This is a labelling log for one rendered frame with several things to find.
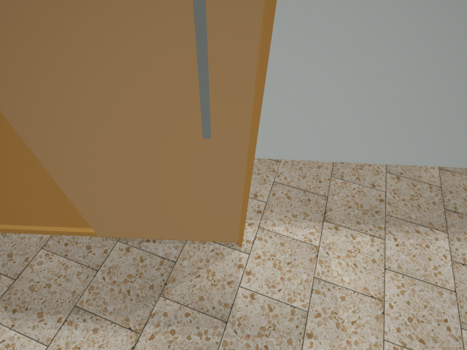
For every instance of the wardrobe door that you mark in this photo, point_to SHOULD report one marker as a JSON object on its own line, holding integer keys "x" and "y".
{"x": 28, "y": 193}
{"x": 105, "y": 93}

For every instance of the handle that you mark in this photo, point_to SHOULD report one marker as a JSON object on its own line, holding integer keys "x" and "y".
{"x": 200, "y": 20}

